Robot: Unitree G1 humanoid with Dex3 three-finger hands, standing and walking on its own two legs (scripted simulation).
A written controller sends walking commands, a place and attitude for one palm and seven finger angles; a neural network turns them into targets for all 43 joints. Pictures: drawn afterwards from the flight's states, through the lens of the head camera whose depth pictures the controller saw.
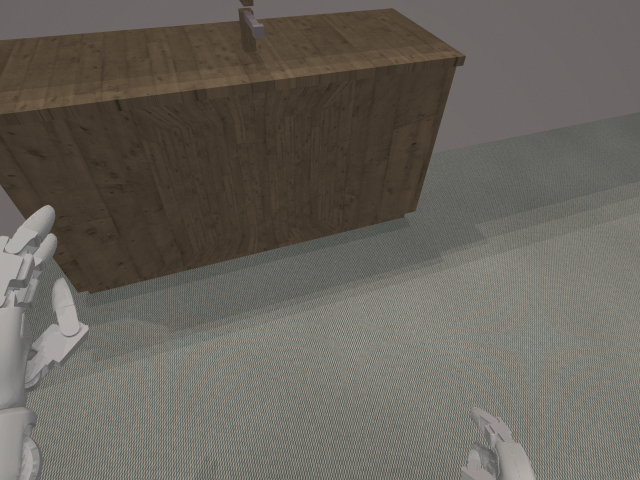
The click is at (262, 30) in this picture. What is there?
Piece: tap's lever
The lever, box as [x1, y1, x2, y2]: [252, 23, 264, 37]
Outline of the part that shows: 261,23 252,24 252,34 254,37 264,37 263,26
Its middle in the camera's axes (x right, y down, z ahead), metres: -0.17 -0.56 +1.03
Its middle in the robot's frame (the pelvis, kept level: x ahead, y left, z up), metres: +1.15 +0.25 +0.11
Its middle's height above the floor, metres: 0.88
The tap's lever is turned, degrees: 0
